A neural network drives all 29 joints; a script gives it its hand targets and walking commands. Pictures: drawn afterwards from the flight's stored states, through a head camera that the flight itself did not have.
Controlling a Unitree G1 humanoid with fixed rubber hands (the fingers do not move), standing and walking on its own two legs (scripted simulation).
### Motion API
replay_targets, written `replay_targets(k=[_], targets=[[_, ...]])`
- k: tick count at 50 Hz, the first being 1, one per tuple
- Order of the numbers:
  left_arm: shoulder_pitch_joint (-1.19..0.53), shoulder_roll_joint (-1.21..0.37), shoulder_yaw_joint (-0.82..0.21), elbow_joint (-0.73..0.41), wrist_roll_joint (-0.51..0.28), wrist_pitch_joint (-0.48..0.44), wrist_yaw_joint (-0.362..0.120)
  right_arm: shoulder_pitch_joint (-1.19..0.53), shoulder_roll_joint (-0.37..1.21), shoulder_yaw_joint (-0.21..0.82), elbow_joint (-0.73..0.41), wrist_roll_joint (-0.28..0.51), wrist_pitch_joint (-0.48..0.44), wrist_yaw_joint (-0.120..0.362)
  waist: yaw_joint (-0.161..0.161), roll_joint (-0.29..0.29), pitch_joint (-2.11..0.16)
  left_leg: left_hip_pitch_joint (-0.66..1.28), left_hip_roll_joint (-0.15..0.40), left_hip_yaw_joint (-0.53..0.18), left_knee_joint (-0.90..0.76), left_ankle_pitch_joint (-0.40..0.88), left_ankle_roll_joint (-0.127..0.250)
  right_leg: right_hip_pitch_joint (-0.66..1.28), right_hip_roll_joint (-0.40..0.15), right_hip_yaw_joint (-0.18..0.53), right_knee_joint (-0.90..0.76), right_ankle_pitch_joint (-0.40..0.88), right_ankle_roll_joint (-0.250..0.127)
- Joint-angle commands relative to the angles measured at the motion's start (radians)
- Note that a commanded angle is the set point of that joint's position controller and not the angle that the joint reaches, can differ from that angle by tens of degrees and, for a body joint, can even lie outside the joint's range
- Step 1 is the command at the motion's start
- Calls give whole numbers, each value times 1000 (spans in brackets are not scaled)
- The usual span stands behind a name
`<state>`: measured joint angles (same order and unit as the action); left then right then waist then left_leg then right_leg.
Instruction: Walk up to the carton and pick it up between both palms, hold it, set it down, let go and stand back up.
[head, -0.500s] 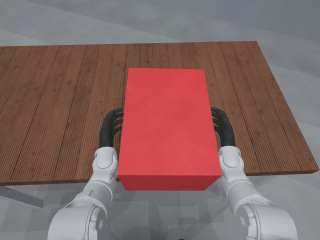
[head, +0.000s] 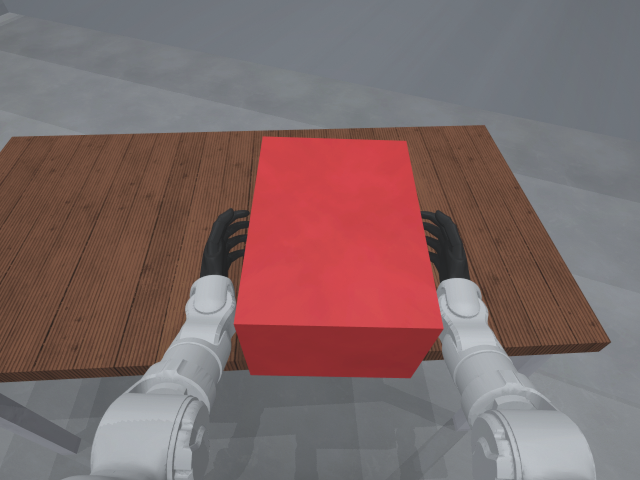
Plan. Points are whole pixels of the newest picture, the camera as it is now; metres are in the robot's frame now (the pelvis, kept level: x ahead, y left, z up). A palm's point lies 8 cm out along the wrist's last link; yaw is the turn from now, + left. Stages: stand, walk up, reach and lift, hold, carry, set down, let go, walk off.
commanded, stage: reach and lift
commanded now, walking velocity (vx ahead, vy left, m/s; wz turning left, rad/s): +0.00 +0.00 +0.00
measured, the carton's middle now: (332, 251) +0.43 -0.03 +0.02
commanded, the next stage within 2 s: hold in 1.84 s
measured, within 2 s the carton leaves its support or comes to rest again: neither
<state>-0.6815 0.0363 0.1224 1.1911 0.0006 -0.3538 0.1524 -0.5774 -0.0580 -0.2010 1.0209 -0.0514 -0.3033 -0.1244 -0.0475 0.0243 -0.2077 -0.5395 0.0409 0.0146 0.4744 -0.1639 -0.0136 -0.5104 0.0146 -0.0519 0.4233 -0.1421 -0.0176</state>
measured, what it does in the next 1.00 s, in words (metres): stands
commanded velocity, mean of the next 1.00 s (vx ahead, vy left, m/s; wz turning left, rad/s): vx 0.00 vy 0.00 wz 0.00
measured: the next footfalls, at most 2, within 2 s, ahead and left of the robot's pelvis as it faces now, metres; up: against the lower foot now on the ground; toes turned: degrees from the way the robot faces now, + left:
none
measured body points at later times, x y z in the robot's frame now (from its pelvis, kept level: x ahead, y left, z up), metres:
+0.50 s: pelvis +0.03 +0.01 +0.01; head +0.00 +0.01 +0.46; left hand +0.40 +0.16 +0.12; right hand +0.40 -0.16 +0.12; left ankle +0.03 +0.13 -0.74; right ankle +0.03 -0.11 -0.74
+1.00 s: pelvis +0.01 +0.01 +0.01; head -0.02 +0.03 +0.46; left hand +0.37 +0.17 +0.16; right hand +0.37 -0.15 +0.14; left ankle +0.03 +0.13 -0.74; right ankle +0.03 -0.11 -0.74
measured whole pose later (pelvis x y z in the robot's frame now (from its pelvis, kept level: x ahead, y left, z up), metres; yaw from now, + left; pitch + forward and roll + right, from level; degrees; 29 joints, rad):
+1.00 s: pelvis +0.01 +0.01 +0.01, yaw +3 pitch -4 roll -1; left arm -0.47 -0.05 0.21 0.19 0.18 0.49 0.06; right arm -0.49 -0.06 -0.06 0.43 0.12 0.26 -0.16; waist -0.08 -0.03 0.01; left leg -0.13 0.00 -0.01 0.36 -0.16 0.00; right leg -0.08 -0.02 -0.08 0.30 -0.15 0.01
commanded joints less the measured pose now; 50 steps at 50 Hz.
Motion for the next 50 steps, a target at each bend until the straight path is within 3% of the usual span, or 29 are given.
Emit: replay_targets(k=[1,4,5,6,7,8,9,11,13,15,16,18,19,21,22,23,26,27,28,31,34,35,37,38,39,44,46,48,50], targets=[[-855,-754,-375,-416,11,-24,-105,-751,766,458,-355,-14,55,143,-13,-17,-579,164,-66,-25,-73,-6,-2,344,18,44,-27,126,38],[-807,-740,-393,-493,11,49,-98,-727,773,506,-413,38,135,142,6,-21,-559,200,-74,-24,-91,-11,-8,369,19,56,-40,108,38],[-770,-768,-412,-485,10,82,-104,-702,768,493,-396,43,157,137,-31,-47,-552,228,-72,-33,-89,24,-9,375,30,45,-43,139,39],[-743,-747,-403,-519,23,102,-109,-699,764,510,-440,58,172,133,-11,-34,-540,238,-78,-31,-86,74,-10,412,27,49,-41,188,39],[-762,-747,-437,-608,-8,122,-113,-662,789,546,-464,89,201,127,-33,-64,-575,251,-85,-37,-80,108,-14,441,37,50,-26,250,45],[-711,-731,-403,-571,20,150,-123,-688,775,554,-499,88,221,115,-6,-47,-539,221,-93,-33,-82,109,-8,490,21,65,-34,275,47],[-722,-753,-451,-630,-12,175,-120,-723,785,572,-567,111,231,110,-20,-46,-541,234,-92,-40,-77,145,-9,492,31,57,-28,311,48],[-655,-750,-451,-692,3,236,-132,-693,771,616,-624,151,269,98,-4,-89,-489,259,-101,-48,-85,191,-5,540,28,68,-40,378,53],[-642,-721,-445,-801,8,298,-141,-598,762,646,-588,199,322,84,-1,-75,-457,324,-106,-52,-86,281,-18,594,23,74,-36,504,57],[-591,-704,-411,-808,28,365,-164,-600,747,643,-620,202,361,67,1,-109,-369,350,-105,-57,-109,228,-8,587,23,72,-59,434,62],[-554,-734,-455,-835,13,399,-174,-600,716,652,-697,216,369,60,-25,-100,-370,374,-103,-66,-109,253,-19,581,29,57,-61,454,68],[-525,-728,-465,-858,16,456,-186,-653,703,662,-765,231,380,57,-16,-88,-360,395,-102,-68,-104,272,-30,586,31,52,-67,448,60],[-566,-754,-511,-930,-12,477,-182,-667,696,643,-786,241,387,56,-46,-41,-350,424,-100,-62,-102,295,-41,561,36,49,-71,414,55],[-556,-764,-538,-1014,-22,514,-181,-656,686,666,-825,264,401,61,-46,-34,-354,490,-91,-80,-92,381,-57,558,50,35,-88,414,45],[-530,-741,-553,-1136,-20,528,-172,-608,687,694,-864,288,416,57,-30,-18,-354,506,-90,-83,-90,427,-67,577,48,41,-85,446,37],[-545,-736,-542,-1070,-7,559,-180,-643,661,658,-848,284,427,52,-53,-2,-290,493,-96,-75,-90,365,-62,535,48,37,-91,399,41],[-469,-731,-519,-1061,19,625,-187,-647,624,642,-885,282,458,56,-39,-3,-225,500,-85,-74,-117,334,-62,522,48,28,-112,335,41],[-517,-715,-513,-1098,20,637,-191,-624,626,610,-828,266,465,61,-61,19,-221,508,-89,-64,-125,290,-60,495,49,19,-119,285,35],[-483,-705,-506,-1128,33,657,-192,-632,609,628,-888,265,467,66,-35,15,-241,519,-84,-68,-133,302,-64,519,47,15,-116,293,41],[-448,-699,-510,-1156,59,710,-202,-637,584,599,-864,260,470,80,-45,48,-212,547,-81,-59,-133,315,-67,513,56,-2,-128,267,28],[-367,-686,-499,-1158,73,742,-215,-613,564,619,-907,266,477,75,-31,22,-244,558,-90,-48,-123,340,-62,563,49,3,-127,328,35],[-401,-686,-526,-1212,53,741,-217,-609,577,637,-920,270,470,72,-56,23,-305,571,-88,-50,-114,351,-64,593,42,4,-112,399,34],[-451,-682,-523,-1244,54,743,-224,-624,597,617,-914,259,471,70,-58,26,-302,560,-96,-47,-128,302,-58,589,41,6,-119,353,38],[-399,-663,-476,-1151,87,762,-227,-665,575,618,-926,249,475,73,-21,-4,-231,523,-96,-39,-148,236,-40,565,38,-2,-133,282,41],[-409,-658,-482,-1195,86,763,-229,-685,597,636,-974,249,471,78,-13,-24,-260,523,-97,-35,-151,217,-28,585,37,-2,-126,279,45],[-421,-660,-510,-1204,68,781,-232,-712,601,629,-1007,254,459,72,-35,-23,-299,517,-96,-39,-146,223,-21,588,25,-5,-115,321,47],[-456,-627,-447,-1097,93,790,-246,-742,594,582,-940,211,472,77,-35,-55,-174,479,-99,-29,-183,66,2,541,22,-9,-146,158,56],[-486,-649,-450,-1131,83,793,-241,-760,604,574,-924,203,464,85,-18,-45,-223,500,-88,-30,-190,78,3,521,16,-16,-136,138,50],[-481,-638,-402,-1042,115,812,-249,-756,591,542,-839,195,483,92,-18,-33,-141,486,-89,-16,-212,5,7,489,21,-17,-156,34,42]])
